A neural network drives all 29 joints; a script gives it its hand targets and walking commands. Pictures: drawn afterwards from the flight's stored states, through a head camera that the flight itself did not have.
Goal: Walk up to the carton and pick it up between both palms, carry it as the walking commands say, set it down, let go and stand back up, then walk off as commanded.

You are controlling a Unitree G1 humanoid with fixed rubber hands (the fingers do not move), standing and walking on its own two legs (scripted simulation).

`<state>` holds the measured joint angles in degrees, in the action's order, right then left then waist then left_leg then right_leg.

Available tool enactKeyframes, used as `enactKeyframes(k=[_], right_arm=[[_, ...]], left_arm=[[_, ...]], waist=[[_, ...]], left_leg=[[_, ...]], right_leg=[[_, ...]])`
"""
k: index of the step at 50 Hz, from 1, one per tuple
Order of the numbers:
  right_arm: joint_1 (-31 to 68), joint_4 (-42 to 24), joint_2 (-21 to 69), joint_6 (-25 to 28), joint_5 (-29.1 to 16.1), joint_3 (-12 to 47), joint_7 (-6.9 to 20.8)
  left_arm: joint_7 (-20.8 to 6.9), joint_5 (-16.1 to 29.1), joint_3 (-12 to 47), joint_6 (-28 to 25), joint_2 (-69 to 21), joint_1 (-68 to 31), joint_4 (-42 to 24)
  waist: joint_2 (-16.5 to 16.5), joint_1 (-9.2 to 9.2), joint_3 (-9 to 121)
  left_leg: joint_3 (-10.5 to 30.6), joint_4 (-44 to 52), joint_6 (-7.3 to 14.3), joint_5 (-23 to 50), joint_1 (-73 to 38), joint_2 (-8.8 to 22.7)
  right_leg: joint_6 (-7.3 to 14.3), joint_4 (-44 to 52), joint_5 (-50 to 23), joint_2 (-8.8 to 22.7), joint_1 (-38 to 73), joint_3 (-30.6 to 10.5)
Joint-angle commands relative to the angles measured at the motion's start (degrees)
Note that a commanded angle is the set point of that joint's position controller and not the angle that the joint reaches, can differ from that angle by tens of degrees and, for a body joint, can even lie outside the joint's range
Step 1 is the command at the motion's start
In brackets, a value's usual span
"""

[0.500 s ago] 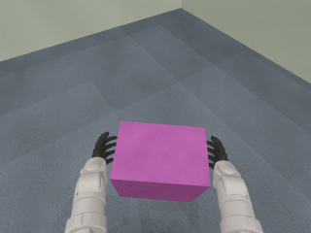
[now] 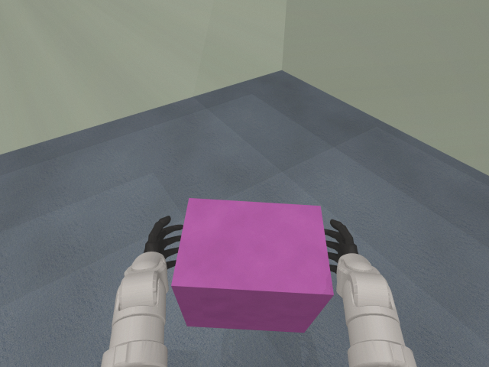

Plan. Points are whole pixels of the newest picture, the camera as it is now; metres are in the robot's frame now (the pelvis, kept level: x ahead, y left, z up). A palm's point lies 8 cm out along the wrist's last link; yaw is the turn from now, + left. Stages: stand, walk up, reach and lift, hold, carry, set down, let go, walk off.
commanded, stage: reach and lift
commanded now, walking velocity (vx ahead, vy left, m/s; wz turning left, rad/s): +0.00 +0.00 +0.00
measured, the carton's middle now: (250, 269) +0.32 -0.01 -0.03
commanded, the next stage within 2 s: hold in 1.26 s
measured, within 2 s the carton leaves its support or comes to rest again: neither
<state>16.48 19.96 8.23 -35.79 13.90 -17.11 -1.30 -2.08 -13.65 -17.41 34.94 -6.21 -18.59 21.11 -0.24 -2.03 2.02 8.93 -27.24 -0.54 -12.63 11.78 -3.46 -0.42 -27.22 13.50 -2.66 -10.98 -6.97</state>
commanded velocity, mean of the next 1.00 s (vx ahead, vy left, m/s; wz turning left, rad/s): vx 0.00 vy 0.00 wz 0.00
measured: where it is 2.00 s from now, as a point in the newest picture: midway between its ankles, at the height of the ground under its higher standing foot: outside the picture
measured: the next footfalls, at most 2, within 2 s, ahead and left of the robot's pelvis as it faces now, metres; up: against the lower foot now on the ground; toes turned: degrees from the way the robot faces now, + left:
none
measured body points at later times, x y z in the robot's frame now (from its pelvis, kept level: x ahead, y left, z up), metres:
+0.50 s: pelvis +0.00 +0.00 +0.00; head -0.04 +0.00 +0.45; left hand +0.31 +0.16 +0.05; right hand +0.29 -0.17 +0.04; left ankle +0.03 +0.13 -0.74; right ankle +0.02 -0.13 -0.74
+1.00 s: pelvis +0.02 +0.00 +0.01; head -0.02 +0.00 +0.46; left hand +0.31 +0.16 +0.04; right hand +0.30 -0.17 +0.03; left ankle +0.03 +0.13 -0.74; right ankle +0.02 -0.12 -0.74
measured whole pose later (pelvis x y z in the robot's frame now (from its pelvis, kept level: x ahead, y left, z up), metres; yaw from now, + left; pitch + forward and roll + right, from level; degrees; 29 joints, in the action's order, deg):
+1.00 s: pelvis +0.02 +0.00 +0.01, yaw -1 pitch -6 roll +0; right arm 10.7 9.2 7.8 -43.0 13.5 -12.4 -0.2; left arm -2.7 -14.3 -14.7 43.1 -8.2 -12.5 8.2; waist 0.2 0.0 -1.4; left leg 8.0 -20.8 -0.3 -11.3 3.3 -2.7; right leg -0.1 -21.3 12.2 -2.3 -2.9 -7.0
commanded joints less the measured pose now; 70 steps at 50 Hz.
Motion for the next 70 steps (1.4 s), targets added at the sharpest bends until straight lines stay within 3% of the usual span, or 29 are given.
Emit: enactKeyframes(k=[1, 5, 6, 10, 11, 15, 17, 19, 20, 22, 26, 28, 31, 33, 35, 37, 38, 39, 42, 43, 49, 57, 61, 62, 63, 64, 66, 67, 70], right_arm=[[39.1, -4.5, 53.19, 0.19, -14.31, 36.4, 15.67], [37.37, -1.17, 54.27, -2.28, -13.85, 34.6, 16.69], [37.19, -1.79, 52.64, -2.65, -14.8, 35.75, 16.59], [38.37, -3.43, 52.21, -4.1, -13.31, 34.67, 15.99], [35.1, -3.36, 50.46, -4.06, -12.34, 33.45, 15.81], [34.93, -6.03, 52.34, -4.12, -14.47, 34.72, 15.98], [33.65, -5.95, 52.86, -3.93, -14.72, 34.94, 16.1], [35.33, -7.48, 51.54, -4.6, -13.2, 34.58, 15.22], [34.12, -4.87, 51.12, -4.91, -13.87, 34.09, 15.68], [37.53, -4.91, 49.67, -4.21, -13.43, 33.76, 16.24], [32.26, -6.5, 52.57, -4.06, -15.28, 36.0, 16.49], [37.8, -12.0, 51.03, -3.75, -15.91, 38.78, 15.72], [34.15, -8.04, 50.12, -4.62, -13.09, 35.78, 15.31], [32.92, -8.1, 49.94, -4.38, -13.23, 35.73, 14.89], [30.7, -3.81, 51.39, -5.52, -13.3, 34.59, 15.51], [28.49, -4.49, 48.69, -5.75, -11.97, 33.01, 15.05], [30.5, -6.19, 49.74, -5.17, -13.16, 33.89, 15.16], [29.61, -8.62, 51.13, -5.19, -13.59, 36.31, 15.13], [28.86, -12.37, 50.11, -4.12, -15.22, 37.88, 14.49], [31.32, -14.68, 51.18, -4.13, -16.0, 39.55, 14.55], [24.1, -16.92, 49.25, -5.1, -14.78, 41.41, 13.38], [18.62, -15.52, 46.26, -6.1, -13.47, 38.07, 13.25], [23.1, -15.85, 46.86, -5.61, -13.46, 37.52, 13.63], [23.39, -13.77, 46.48, -5.98, -13.14, 37.26, 13.31], [22.79, -14.61, 46.48, -5.18, -13.3, 37.64, 13.77], [25.68, -16.46, 48.01, -5.08, -13.99, 38.84, 13.8], [21.75, -14.03, 49.92, -4.99, -14.32, 38.74, 14.29], [24.89, -18.25, 48.66, -4.63, -15.4, 40.32, 14.02], [26.02, -17.11, 48.35, -5.0, -15.34, 39.97, 14.39]], left_arm=[[-13.43, 13.18, 35.72, 0.73, -57.15, -32.78, -0.43], [-13.15, 10.94, 33.92, 2.92, -55.45, -35.01, -2.13], [-12.8, 10.95, 32.46, 3.54, -53.86, -30.39, -0.93], [-13.27, 11.54, 33.36, 5.33, -55.33, -30.6, -1.41], [-13.68, 13.35, 34.8, 5.44, -55.75, -34.23, -2.89], [-13.13, 12.65, 36.98, 5.48, -56.32, -31.34, -7.22], [-12.8, 14.25, 38.07, 5.06, -56.23, -33.68, -9.66], [-12.65, 12.76, 35.57, 5.79, -54.93, -31.7, -7.23], [-12.25, 11.97, 35.14, 6.18, -55.17, -32.95, -6.65], [-12.66, 11.97, 35.87, 5.7, -54.66, -35.11, -7.0], [-12.36, 14.08, 38.31, 4.91, -54.83, -33.87, -13.35], [-12.17, 12.87, 36.25, 5.74, -54.69, -28.78, -8.73], [-12.32, 12.56, 36.18, 6.36, -53.89, -30.87, -6.88], [-12.25, 12.63, 36.29, 6.44, -53.34, -30.09, -8.94], [-12.19, 12.68, 36.2, 6.56, -52.86, -32.0, -10.79], [-12.25, 12.98, 35.63, 7.28, -52.27, -30.26, -9.5], [-12.56, 12.18, 35.61, 7.57, -53.6, -30.35, -8.46], [-12.4, 13.44, 38.17, 7.1, -53.37, -30.1, -11.98], [-12.22, 14.35, 39.23, 6.31, -53.69, -28.18, -14.79], [-11.95, 13.94, 39.56, 6.14, -53.07, -28.82, -15.86], [-11.48, 12.13, 38.2, 7.35, -51.09, -20.3, -14.82], [-10.21, 12.89, 39.14, 7.77, -49.4, -19.64, -18.54], [-10.32, 13.16, 40.05, 7.94, -49.73, -21.8, -18.92], [-10.55, 12.58, 37.47, 7.8, -48.03, -21.73, -15.71], [-10.72, 12.62, 39.96, 7.83, -49.43, -20.67, -17.19], [-11.04, 13.45, 40.21, 7.37, -50.07, -23.66, -17.32], [-10.55, 12.91, 41.69, 6.97, -50.33, -22.35, -19.49], [-10.73, 14.08, 41.34, 6.76, -52.05, -21.78, -18.5], [-10.6, 13.61, 40.68, 7.45, -52.57, -21.65, -16.65]], waist=[[0.96, 1.65, 14.49], [-1.92, 1.71, 11.07], [1.53, 3.32, 9.01], [2.3, 1.39, 9.35], [2.29, -1.16, 10.08], [-2.33, -0.01, 13.24], [-1.62, 0.8, 15.99], [4.07, 0.16, 12.2], [-1.08, 0.51, 10.08], [0.18, 0.71, 11.95], [-3.36, 1.31, 16.0], [1.75, 3.05, 14.75], [4.39, 2.51, 11.47], [-0.17, 0.81, 10.87], [0.96, 1.73, 10.75], [2.81, 0.25, 8.83], [-2.57, 1.32, 10.84], [1.78, 1.79, 13.66], [-2.25, 1.07, 15.93], [-0.36, 3.31, 17.96], [0.16, 2.5, 13.36], [-1.12, 1.5, 8.19], [-1.23, 1.18, 8.16], [2.83, 1.49, 7.15], [-1.41, 1.11, 9.11], [0.78, 1.92, 10.84], [-4.53, 2.08, 12.94], [-0.01, 1.72, 14.51], [-0.82, 2.14, 11.25]], left_leg=[[-4.12, 4.29, -0.68, 6.92, -9.77, -1.79], [-4.51, 6.81, -0.17, 1.45, -8.0, -2.07], [-4.22, 6.85, 0.16, 5.02, -9.34, -1.63], [-5.22, 7.66, -0.36, 4.87, -11.88, -1.85], [-4.42, 7.72, -0.55, 6.1, -11.71, -1.89], [-4.44, 7.57, -0.89, 9.95, -12.64, -1.94], [-4.57, 7.3, -1.26, 11.99, -14.04, -1.12], [-4.28, 7.49, -0.62, 8.91, -12.53, -1.66], [-4.7, 8.28, -1.01, 5.21, -11.59, -2.03], [-4.84, 7.99, -1.08, 1.56, -11.42, -2.21], [-4.68, 6.78, -1.57, 12.37, -14.4, -1.83], [-4.78, 6.48, -0.81, 10.87, -12.7, -2.06], [-4.18, 7.58, -0.6, 6.53, -13.64, -1.27], [-5.04, 7.42, -1.15, 9.24, -13.87, -2.46], [-4.52, 7.67, -1.13, 7.66, -15.24, -1.39], [-4.84, 8.22, -0.92, 8.79, -15.0, -1.47], [-5.72, 8.44, -1.63, 8.82, -12.9, -2.25], [-4.82, 7.76, -1.13, 13.52, -14.62, -1.8], [-4.61, 6.25, -1.7, 19.35, -14.54, -2.16], [-4.28, 6.06, -1.44, 19.76, -14.63, -1.81], [-4.19, 7.43, -1.26, 18.77, -13.82, -3.1], [-4.48, 8.22, -1.31, 19.53, -15.12, -2.72], [-5.09, 8.56, -1.07, 10.65, -13.73, -2.65], [-5.12, 8.38, -0.41, 7.14, -13.26, -2.55], [-5.17, 8.11, -0.97, 10.29, -14.28, -2.71], [-4.65, 8.15, -0.9, 9.35, -12.75, -2.21], [-5.28, 8.03, -1.2, 11.39, -12.24, -2.58], [-4.29, 7.03, -0.75, 13.68, -13.86, -2.17], [-4.19, 7.21, -0.85, 9.59, -14.47, -1.8]], right_leg=[[-0.32, 5.38, -5.46, -2.12, 3.42, 3.78], [-0.34, 6.94, -0.94, -1.74, 3.05, 3.64], [-0.63, 7.38, -3.77, -1.8, 3.53, 3.98], [-0.54, 8.87, -3.51, -1.31, 4.59, 3.94], [0.2, 9.37, -5.23, -1.73, 4.41, 3.73], [-0.25, 7.64, -11.02, -1.73, 8.37, 4.01], [0.11, 7.43, -12.21, -2.06, 8.58, 4.36], [-0.62, 8.21, -9.19, -1.96, 7.84, 4.06], [0.02, 8.95, -4.79, -1.88, 6.48, 4.6], [-0.02, 8.59, -2.15, -2.17, 6.7, 4.23], [0.41, 7.48, -12.41, -2.06, 7.59, 3.51], [-1.05, 7.28, -10.73, -1.85, 9.2, 3.65], [-0.13, 8.87, -4.9, -2.51, 4.82, 3.92], [-0.2, 8.59, -8.94, -1.77, 5.69, 3.33], [0.01, 9.03, -5.69, -2.16, 3.94, 3.45], [-0.54, 9.6, -6.95, -2.17, 4.74, 4.18], [-0.3, 9.14, -9.16, -2.08, 8.1, 4.17], [-0.72, 8.46, -12.94, -2.6, 8.22, 4.47], [-0.57, 7.4, -18.23, -1.65, 10.66, 2.82], [-1.05, 6.82, -18.73, -2.52, 11.64, 3.5], [-1.52, 8.03, -22.95, -1.32, 11.87, 1.91], [-0.51, 9.56, -18.1, -2.65, 7.8, 3.76], [-0.23, 8.73, -9.83, -2.84, 7.21, 3.71], [-0.76, 9.74, -6.0, -2.49, 6.35, 4.0], [-0.09, 8.77, -9.47, -2.27, 5.43, 4.0], [-0.15, 7.99, -8.97, -2.92, 7.67, 4.09], [0.02, 8.03, -12.14, -2.38, 10.36, 3.76], [-0.25, 7.46, -12.78, -2.75, 9.81, 3.64], [0.33, 8.1, -7.45, -2.57, 6.45, 3.48]])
